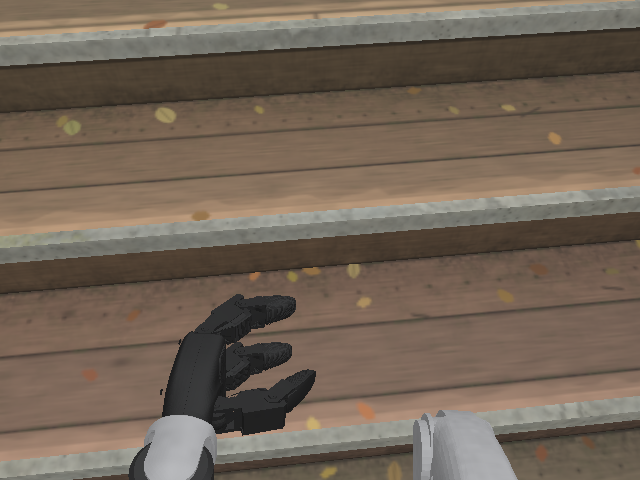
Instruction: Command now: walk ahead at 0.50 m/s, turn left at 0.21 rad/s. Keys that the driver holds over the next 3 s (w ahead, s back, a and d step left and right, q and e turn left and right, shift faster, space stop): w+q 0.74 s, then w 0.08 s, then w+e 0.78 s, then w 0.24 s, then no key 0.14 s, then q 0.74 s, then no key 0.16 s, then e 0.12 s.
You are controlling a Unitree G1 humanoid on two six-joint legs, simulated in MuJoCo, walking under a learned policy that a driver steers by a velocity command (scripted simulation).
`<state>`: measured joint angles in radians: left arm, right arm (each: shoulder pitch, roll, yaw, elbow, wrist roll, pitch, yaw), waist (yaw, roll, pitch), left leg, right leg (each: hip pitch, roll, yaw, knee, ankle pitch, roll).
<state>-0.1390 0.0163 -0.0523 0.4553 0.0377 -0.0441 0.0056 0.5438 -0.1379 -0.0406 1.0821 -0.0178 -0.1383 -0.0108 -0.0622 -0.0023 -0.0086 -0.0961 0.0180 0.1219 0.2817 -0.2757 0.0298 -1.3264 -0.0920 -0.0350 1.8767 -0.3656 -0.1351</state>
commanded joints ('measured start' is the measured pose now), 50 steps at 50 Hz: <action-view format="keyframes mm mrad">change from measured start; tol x64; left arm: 1 -168 19 -7 -123 -1 -9 -43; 25 702 212 95 578 0 -101 14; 50 -80 11 -16 -39 -15 23 22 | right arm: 1 17 -128 -33 -84 13 12 -42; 25 -747 38 37 -644 -17 138 -19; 50 30 -88 8 -109 13 24 3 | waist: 1 -16 20 -28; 50 -2 40 77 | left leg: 1 -100 174 -200 -354 298 203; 4 69 199 -137 130 1594 159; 7 -527 -117 -224 1213 100 42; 20 -1269 -67 -188 1918 46 124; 30 -480 -117 176 945 -153 183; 34 75 174 -1120 40 -354 342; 50 -205 87 -347 -139 237 48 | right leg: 1 402 -36 -88 -489 -14 7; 7 1335 -302 915 -1496 -337 -119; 25 1311 -153 -148 -1775 300 55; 30 1372 -224 -253 -1456 1861 -1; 34 651 143 108 -58 224 131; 50 -37 81 -139 121 109 26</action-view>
